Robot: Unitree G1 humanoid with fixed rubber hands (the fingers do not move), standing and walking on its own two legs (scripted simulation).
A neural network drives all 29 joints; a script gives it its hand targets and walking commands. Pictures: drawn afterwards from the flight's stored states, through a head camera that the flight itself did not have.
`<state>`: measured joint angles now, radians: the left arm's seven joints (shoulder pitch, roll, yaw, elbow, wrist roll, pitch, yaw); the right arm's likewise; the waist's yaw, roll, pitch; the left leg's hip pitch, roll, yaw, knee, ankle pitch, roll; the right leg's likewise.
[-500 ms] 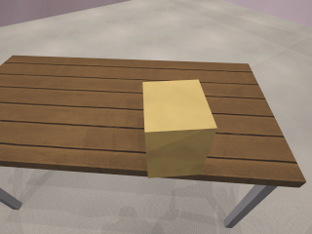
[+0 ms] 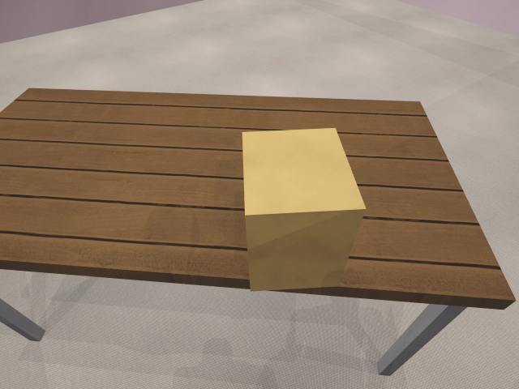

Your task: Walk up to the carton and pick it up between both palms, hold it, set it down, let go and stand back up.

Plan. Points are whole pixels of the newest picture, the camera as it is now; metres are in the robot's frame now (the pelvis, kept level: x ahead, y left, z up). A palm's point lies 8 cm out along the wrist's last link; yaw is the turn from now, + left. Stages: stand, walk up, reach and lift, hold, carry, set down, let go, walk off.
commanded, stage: stand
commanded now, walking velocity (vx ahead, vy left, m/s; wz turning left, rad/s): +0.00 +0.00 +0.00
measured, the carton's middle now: (291, 211) +0.44 -0.04 +0.02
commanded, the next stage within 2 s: walk up in 0.38 s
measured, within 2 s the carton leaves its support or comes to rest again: neither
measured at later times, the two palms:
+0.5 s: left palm out of the picture -0.04 +0.19 -0.15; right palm out of the picture -0.03 -0.19 -0.15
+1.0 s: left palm out of the picture -0.02 +0.19 -0.14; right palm out of the picture -0.01 -0.29 -0.15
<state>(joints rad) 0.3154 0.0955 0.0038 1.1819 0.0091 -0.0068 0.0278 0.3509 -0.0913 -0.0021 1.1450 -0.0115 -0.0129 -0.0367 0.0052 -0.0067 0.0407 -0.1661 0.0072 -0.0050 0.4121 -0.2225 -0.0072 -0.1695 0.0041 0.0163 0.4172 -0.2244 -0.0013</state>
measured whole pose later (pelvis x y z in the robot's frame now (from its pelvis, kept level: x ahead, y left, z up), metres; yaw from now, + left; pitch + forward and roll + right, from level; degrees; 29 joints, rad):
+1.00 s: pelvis +0.02 -0.05 +0.00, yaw +2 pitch +1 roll +0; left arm 0.31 0.20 0.01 1.10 0.01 0.02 0.03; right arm 0.35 -0.20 0.00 1.07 -0.02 0.00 -0.07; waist 0.01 0.02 0.06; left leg -0.31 0.03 -0.02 0.71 -0.44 0.01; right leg -0.19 0.07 -0.05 0.43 -0.26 -0.08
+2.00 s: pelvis +0.00 -0.04 +0.00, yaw +1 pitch -2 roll +0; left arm 0.33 0.19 -0.05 1.16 0.00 0.00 0.02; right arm 0.29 -0.17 0.06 1.13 -0.01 -0.01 -0.04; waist -0.01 -0.01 0.05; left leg -0.21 -0.02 0.08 0.41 -0.16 0.06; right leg -0.16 0.07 0.00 0.41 -0.22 -0.06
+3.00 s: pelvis +0.03 -0.04 +0.00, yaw -3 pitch +0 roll +0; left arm 0.25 0.21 -0.04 1.12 -0.01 -0.01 0.03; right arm 0.24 -0.17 0.06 1.11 -0.01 -0.01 -0.04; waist -0.02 -0.01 0.03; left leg -0.20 0.01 0.13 0.44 -0.23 0.05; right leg -0.15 0.09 0.05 0.42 -0.25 -0.06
